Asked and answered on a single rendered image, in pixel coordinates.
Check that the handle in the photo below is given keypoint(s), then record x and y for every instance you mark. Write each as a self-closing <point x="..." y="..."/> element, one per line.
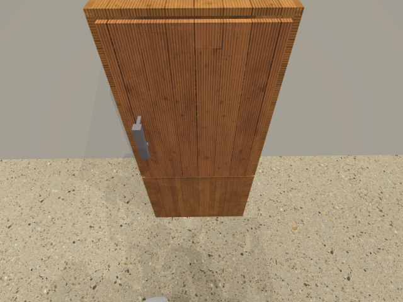
<point x="140" y="140"/>

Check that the cupboard door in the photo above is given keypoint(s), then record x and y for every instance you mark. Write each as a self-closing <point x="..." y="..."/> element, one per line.
<point x="203" y="88"/>

